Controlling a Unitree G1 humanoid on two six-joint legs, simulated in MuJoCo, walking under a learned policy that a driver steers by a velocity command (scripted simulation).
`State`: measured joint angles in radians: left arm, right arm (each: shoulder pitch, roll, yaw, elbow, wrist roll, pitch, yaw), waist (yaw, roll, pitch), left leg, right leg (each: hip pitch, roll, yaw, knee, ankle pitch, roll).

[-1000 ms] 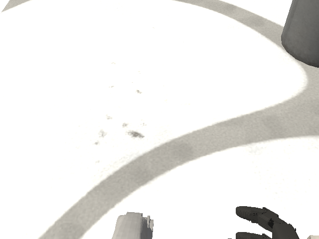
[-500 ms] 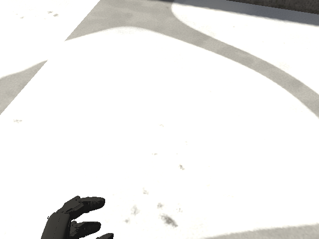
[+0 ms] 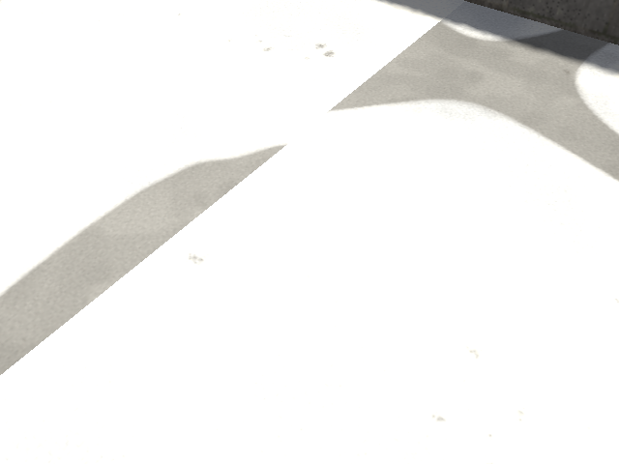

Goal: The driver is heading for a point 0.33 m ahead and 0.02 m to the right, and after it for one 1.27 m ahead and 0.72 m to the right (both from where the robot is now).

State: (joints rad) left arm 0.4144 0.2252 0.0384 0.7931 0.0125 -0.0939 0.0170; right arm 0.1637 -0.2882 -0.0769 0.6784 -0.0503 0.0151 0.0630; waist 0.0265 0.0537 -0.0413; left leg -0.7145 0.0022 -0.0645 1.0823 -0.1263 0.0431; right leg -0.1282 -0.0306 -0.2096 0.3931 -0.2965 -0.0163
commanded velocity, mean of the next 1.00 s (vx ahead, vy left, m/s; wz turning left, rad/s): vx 0.50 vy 0.00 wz -0.13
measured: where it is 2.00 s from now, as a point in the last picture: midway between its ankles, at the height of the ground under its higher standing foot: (405, 265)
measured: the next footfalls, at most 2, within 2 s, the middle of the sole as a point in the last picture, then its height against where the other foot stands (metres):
left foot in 0.20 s outside the picture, level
right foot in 0.74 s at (364, 437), level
